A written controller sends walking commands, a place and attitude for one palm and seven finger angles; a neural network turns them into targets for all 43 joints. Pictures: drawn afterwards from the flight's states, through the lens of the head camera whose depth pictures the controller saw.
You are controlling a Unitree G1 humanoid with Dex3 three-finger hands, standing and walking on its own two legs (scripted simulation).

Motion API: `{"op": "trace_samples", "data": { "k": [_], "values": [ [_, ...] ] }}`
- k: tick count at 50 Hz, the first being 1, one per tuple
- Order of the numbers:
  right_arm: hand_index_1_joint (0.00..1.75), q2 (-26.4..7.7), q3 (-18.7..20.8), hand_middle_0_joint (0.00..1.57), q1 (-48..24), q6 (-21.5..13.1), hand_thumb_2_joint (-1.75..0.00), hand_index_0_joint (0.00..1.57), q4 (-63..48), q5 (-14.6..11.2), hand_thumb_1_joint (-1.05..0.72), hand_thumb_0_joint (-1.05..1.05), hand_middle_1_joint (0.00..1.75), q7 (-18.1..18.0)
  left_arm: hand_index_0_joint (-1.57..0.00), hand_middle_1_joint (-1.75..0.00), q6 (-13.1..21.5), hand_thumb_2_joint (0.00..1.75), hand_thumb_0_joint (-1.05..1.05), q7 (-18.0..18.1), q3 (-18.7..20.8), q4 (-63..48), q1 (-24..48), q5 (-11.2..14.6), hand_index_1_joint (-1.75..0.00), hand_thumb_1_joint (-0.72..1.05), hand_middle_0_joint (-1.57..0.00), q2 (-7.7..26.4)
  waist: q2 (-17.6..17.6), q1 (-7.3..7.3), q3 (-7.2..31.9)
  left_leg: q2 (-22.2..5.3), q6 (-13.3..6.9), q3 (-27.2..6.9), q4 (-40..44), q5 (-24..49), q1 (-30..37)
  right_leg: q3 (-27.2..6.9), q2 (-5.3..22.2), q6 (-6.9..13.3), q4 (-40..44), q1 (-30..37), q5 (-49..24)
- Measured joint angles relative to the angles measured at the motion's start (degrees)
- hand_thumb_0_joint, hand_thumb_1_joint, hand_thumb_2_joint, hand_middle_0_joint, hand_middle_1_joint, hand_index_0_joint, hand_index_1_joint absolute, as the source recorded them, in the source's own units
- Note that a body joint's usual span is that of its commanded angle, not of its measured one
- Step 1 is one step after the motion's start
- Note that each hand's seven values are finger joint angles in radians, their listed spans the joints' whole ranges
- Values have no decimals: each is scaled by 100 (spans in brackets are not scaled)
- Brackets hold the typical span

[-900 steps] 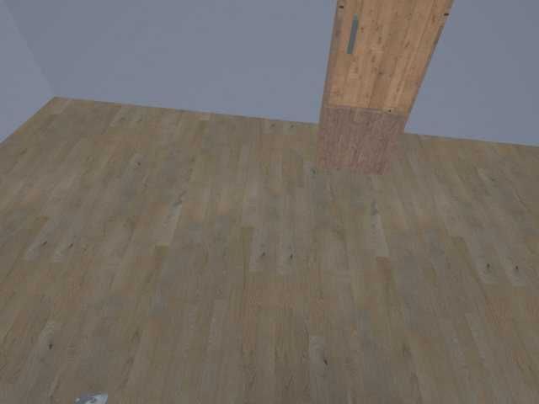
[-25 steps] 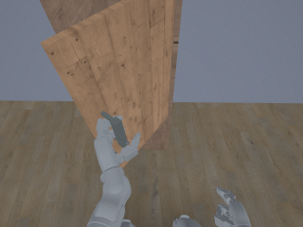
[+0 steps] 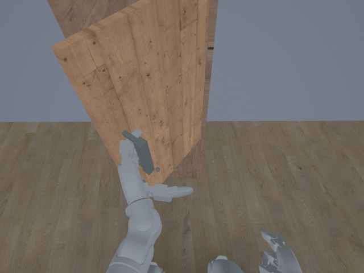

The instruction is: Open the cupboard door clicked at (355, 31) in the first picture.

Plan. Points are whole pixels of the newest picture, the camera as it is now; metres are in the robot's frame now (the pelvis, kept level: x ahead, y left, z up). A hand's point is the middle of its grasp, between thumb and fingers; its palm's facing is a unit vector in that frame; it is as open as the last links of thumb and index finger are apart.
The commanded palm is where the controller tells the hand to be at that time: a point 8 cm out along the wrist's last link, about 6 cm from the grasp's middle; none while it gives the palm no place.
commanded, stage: slide the hand sideways off the handle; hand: left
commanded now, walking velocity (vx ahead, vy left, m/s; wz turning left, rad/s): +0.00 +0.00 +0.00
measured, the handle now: (138, 152) +0.37 +0.12 +0.04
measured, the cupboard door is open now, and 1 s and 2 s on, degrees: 54 56 56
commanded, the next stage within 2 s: draw the hand back to the body in 1.30 s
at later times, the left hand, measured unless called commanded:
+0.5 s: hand (153, 190) +0.28 +0.07 +0.05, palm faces -0.08 -1.00 +0.01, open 16.4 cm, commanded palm +0.26 +0.14 +0.04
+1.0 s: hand (129, 212) +0.24 +0.11 +0.04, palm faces -0.03 -1.00 -0.01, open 16.3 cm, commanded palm +0.20 +0.17 +0.04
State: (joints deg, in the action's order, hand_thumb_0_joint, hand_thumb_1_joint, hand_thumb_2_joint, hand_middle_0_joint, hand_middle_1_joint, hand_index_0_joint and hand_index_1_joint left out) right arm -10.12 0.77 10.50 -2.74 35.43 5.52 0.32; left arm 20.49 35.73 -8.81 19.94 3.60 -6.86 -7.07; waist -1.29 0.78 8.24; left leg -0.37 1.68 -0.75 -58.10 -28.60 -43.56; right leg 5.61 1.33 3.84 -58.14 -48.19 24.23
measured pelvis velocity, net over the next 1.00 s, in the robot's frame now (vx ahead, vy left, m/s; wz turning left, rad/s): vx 0.01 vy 0.03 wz -0.01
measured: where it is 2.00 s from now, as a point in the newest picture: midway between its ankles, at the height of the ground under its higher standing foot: outside the picture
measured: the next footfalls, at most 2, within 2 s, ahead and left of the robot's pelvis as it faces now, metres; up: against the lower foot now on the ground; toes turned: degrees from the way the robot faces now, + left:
none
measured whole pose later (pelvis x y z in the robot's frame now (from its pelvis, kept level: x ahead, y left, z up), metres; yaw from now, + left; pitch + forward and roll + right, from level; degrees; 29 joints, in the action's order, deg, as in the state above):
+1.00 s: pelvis +0.01 +0.03 -0.02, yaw +0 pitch +15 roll +0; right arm -11.9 -1.0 13.8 -4.7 23.4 1.3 -0.1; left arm 20.2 1.9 -9.5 -8.5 -24.1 1.7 4.5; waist -1.4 -0.5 7.9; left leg 0.4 -0.4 -0.3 -64.8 -33.2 -46.7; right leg 5.0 2.1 1.8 -63.3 -50.7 27.7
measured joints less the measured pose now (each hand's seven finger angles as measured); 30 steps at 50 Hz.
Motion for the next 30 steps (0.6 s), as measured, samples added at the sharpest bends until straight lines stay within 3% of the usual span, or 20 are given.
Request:
{"op": "trace_samples", "data": {
  "k": [7, 9, 11, 14, 16, 19, 25, 30],
  "values": [
    [30, 43, -64, 21, -102, 30, -90, 20, -36, 0, -90, 1, 30, -4, -23, -48, -35, 30, -1, -109, -101, -7, 10, -38, -50, -50, -26, 37, 13, -21, -10, 15, -41, 17, -40, -20, -6, -19, 14, -39, -9, 6, -4],
    [30, 18, -97, 21, -60, 15, -90, 20, -111, -36, -90, 1, 30, -11, -20, -44, 100, 30, -1, -796, -97, -103, -110, -33, -47, -50, -26, 260, 32, -32, -31, 38, -60, 12, -75, -28, -21, -16, 37, -47, -51, -6, 11],
    [30, -36, -113, 21, 9, -15, -90, 21, -205, -112, -90, 1, 30, -34, -17, -41, 241, 30, -1, -1705, -135, -204, -198, 93, -43, -50, -25, 640, 21, -53, -70, 56, -75, -4, -139, -51, -34, -2, 58, -56, -103, -3, 35],
    [30, -154, -121, 21, 100, -84, -90, 21, -339, -297, -90, 1, 30, -74, -13, -37, 306, 30, -1, -2861, -215, -320, -231, 598, -38, -50, -22, 1074, -59, -70, -162, 67, -103, -20, -213, -87, 0, 12, 70, -86, -126, 63, 51],
    [30, -219, -113, 21, 157, -137, -90, 21, -416, -396, -90, 1, 30, -83, -13, -35, 243, 30, -1, -3200, -227, -410, -280, 939, -36, -50, -20, 1090, -100, -74, -199, 76, -128, 0, -211, -88, 30, -9, 77, -115, -105, 96, 35],
    [30, -266, -97, 21, 251, -179, -90, 20, -539, -446, -90, 1, 30, -38, -13, -33, 157, 30, -1, -3182, -190, -606, -467, 1113, -33, -51, -18, 869, -94, -75, -185, 100, -167, 64, -174, -73, 44, -74, 96, -157, -87, 85, 10],
    [30, -244, -103, 21, 346, -114, -90, 20, -756, -393, -90, 1, 30, 75, -14, -31, 157, 30, -1, -2884, -287, -1023, -856, 699, -31, -51, -16, 717, 9, -59, -113, 116, -213, 150, -289, -134, -83, -163, 109, -198, -226, -82, 54],
    [30, -189, -131, 21, 330, -41, -90, 20, -860, -406, -90, 1, 30, 56, -15, -30, 50, 30, -1, -2910, -252, -1350, -1137, 681, -30, -50, -15, 869, 18, -50, -128, 90, -225, 157, -400, -209, -133, -169, 84, -207, -298, -125, 97]
  ]
}}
